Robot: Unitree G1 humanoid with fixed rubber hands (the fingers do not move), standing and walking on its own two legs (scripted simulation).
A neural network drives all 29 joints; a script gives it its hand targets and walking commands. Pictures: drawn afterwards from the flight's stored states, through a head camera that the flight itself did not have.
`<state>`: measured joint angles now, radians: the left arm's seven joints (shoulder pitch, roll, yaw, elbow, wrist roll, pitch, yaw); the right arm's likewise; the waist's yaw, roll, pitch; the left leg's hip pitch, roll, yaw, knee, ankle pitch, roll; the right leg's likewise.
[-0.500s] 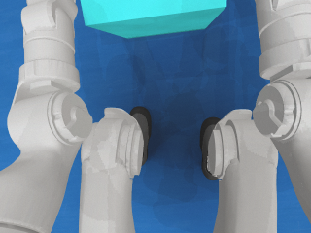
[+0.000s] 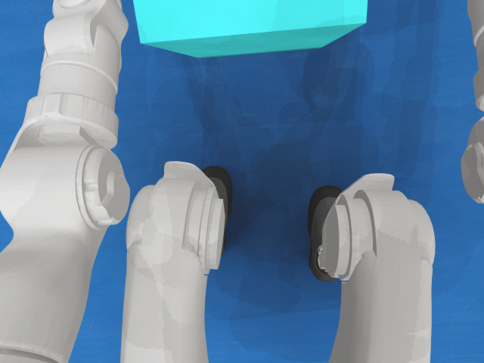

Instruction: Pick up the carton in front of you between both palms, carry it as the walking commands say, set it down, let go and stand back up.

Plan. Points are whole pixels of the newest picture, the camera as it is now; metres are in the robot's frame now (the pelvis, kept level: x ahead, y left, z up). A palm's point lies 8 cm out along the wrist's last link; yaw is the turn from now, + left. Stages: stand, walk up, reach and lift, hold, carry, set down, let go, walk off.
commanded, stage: set down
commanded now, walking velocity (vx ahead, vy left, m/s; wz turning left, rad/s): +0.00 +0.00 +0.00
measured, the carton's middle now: out of the picture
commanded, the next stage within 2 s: let go in 1.02 s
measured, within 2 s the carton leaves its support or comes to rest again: neither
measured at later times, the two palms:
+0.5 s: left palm out of the picture +0.54 +0.23 +0.00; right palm out of the picture +0.61 -0.16 +0.00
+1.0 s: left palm out of the picture +0.54 +0.23 +0.15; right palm out of the picture +0.61 -0.16 +0.15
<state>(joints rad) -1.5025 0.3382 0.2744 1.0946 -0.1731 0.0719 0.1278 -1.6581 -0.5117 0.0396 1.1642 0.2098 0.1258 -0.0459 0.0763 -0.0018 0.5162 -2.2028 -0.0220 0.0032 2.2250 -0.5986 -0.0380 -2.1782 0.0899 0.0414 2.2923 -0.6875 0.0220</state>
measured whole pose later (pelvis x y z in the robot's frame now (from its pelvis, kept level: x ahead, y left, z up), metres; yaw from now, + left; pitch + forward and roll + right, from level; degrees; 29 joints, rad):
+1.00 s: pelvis +0.03 +0.00 +0.24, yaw +0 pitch +49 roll +1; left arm -1.17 0.20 0.36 0.76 -0.04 0.23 0.10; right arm -1.38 -0.42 -0.22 1.02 -0.02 0.23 0.05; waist 0.11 -0.03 -0.03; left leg -1.76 -0.02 -0.02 1.27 -0.36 -0.02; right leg -1.73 0.05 0.05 1.32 -0.43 0.01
